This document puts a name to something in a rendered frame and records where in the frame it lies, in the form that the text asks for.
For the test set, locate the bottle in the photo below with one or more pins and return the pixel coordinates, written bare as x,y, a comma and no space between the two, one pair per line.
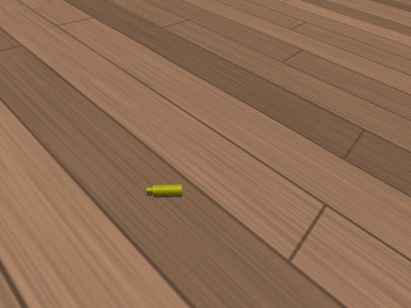
165,189

